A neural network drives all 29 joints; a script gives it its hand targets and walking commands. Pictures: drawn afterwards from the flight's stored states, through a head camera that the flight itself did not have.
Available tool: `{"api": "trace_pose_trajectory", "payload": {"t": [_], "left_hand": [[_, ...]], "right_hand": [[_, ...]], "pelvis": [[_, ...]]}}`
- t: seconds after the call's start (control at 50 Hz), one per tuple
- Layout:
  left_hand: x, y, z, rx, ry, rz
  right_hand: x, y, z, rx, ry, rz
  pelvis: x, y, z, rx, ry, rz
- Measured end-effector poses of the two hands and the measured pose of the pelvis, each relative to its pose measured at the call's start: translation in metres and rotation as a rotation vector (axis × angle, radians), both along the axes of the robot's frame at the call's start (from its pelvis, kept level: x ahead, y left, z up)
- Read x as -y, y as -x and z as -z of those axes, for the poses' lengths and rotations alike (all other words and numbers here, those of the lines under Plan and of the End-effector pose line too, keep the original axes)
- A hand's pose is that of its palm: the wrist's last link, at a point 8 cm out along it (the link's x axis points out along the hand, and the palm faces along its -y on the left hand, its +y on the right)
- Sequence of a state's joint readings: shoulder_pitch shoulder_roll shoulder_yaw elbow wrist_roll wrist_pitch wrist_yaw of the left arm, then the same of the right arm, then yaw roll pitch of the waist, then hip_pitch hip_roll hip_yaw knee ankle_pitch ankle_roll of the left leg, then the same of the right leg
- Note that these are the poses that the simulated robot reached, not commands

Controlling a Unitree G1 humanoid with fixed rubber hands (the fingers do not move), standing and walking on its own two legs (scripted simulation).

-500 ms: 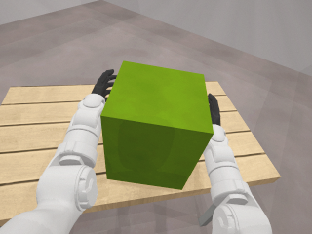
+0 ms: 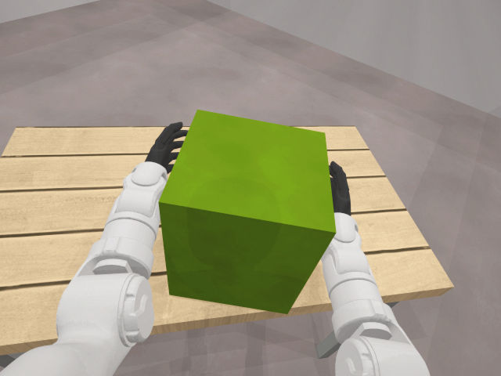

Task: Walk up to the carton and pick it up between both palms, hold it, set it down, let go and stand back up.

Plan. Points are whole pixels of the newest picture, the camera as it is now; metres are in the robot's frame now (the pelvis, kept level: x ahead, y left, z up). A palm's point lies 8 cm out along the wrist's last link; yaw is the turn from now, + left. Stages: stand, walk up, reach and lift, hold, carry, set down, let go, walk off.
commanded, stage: set down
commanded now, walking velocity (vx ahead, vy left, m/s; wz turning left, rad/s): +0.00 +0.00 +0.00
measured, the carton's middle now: (244, 216) +0.36 -0.02 +0.06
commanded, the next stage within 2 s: none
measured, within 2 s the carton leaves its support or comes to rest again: neither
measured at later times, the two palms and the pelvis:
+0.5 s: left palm (157, 169) +0.43 +0.13 +0.10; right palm (335, 216) +0.35 -0.17 +0.08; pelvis -0.01 +0.00 +0.00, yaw -1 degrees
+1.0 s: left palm (155, 173) +0.43 +0.13 +0.09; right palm (334, 217) +0.35 -0.16 +0.08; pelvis -0.01 +0.01 +0.00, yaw -1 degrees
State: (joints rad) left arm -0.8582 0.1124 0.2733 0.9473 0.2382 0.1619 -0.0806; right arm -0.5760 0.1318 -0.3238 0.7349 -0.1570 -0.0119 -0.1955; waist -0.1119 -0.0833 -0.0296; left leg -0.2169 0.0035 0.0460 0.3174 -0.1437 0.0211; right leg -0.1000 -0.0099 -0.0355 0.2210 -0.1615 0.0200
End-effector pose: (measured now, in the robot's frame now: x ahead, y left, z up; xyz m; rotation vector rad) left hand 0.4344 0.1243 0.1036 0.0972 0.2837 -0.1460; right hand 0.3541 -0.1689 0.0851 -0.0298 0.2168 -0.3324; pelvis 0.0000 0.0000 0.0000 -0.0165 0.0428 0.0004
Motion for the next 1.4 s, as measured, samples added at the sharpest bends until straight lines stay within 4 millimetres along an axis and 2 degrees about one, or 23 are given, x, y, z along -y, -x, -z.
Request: {"api": "trace_pose_trajectory", "payload": {"t": [0.3, 0.58, 1.4], "left_hand": [[0.005, 0.0, -0.005, 0.0, -0.009, 0.018], [-0.005, 0.006, 0.01, 0.016, 0.039, 0.01], [-0.006, 0.008, 0.01, 0.02, 0.032, 0.026]], "right_hand": [[0.003, 0.006, 0.004, 0.006, -0.023, 0.021], [-0.005, 0.008, 0.006, 0.031, -0.004, 0.014], [-0.003, 0.009, 0.008, 0.065, 0.032, 0.0]], "pelvis": [[-0.002, 0.006, 0.0, 0.013, -0.003, 0.009], [-0.005, 0.007, 0.0, 0.032, -0.002, 0.014], [-0.006, 0.01, 0.0, 0.045, -0.006, 0.018]]}}
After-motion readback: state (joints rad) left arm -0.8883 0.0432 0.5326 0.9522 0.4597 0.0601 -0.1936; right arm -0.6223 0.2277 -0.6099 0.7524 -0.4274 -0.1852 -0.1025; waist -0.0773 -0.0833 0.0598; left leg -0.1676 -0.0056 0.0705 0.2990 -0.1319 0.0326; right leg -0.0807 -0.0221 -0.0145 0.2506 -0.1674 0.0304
